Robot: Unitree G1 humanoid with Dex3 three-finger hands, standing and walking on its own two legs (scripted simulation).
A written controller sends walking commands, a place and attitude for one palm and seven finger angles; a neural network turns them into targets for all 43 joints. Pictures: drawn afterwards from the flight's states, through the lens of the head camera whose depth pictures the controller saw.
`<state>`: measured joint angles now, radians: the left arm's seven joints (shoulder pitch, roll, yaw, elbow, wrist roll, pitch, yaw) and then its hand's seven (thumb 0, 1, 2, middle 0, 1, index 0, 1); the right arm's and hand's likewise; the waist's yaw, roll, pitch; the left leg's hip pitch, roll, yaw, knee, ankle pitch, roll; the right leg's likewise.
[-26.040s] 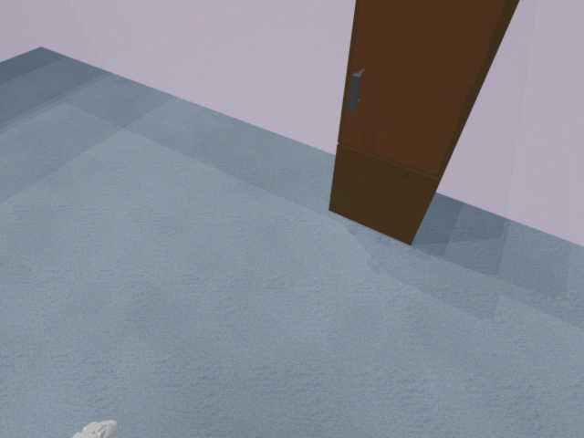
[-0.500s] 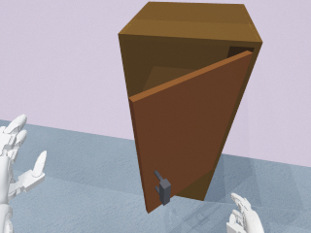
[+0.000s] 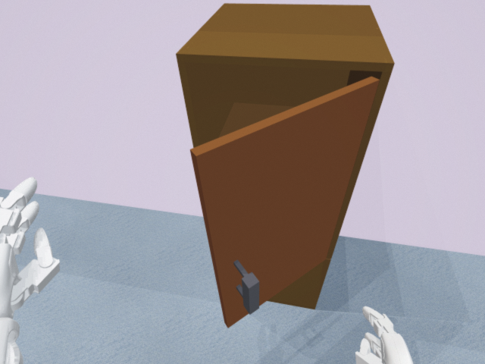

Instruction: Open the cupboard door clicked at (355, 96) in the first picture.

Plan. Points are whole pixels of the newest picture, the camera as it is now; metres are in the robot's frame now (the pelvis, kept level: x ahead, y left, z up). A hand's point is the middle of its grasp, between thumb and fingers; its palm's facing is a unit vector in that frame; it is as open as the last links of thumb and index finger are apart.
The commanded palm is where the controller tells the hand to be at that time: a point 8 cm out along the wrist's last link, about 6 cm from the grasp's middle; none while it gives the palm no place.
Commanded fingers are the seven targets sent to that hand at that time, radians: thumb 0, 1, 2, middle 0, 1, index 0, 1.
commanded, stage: step back with the hand held close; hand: left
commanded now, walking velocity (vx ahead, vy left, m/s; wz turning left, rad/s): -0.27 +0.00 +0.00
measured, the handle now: (244, 286) +0.31 +0.05 -0.11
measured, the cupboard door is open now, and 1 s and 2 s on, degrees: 45 45 45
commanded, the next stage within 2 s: stop stepping back and stand still in 1.40 s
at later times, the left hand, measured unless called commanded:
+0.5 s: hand (39, 279) +0.16 +0.27 +0.15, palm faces +0.36 -0.78 -0.50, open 7.4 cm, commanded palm +0.10 +0.31 +0.17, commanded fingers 0.00 0.90 0.90 -0.20 -0.30 -0.20 -0.30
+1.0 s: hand out of the picture +0.09 +0.29 +0.15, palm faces +0.44 -0.76 -0.48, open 7.4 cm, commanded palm +0.03 +0.32 +0.17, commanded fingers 0.00 0.90 0.90 -0.20 -0.30 -0.20 -0.30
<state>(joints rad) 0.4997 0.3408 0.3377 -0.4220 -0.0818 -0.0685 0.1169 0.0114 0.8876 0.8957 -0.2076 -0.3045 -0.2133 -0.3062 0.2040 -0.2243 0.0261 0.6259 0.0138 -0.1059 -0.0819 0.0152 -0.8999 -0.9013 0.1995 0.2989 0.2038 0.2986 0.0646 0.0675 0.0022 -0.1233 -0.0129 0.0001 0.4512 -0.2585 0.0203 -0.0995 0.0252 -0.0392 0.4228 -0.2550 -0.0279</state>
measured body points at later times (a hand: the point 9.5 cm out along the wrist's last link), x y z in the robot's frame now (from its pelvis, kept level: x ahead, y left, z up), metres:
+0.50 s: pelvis -0.04 +0.02 +0.00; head -0.02 +0.01 +0.45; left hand +0.14 +0.31 +0.18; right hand +0.13 -0.23 -0.08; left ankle +0.00 +0.11 -0.74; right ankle -0.01 -0.10 -0.74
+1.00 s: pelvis -0.10 +0.02 -0.02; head -0.07 +0.04 +0.43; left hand +0.07 +0.32 +0.18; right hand +0.08 -0.21 -0.09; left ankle -0.01 +0.11 -0.74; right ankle -0.05 -0.10 -0.74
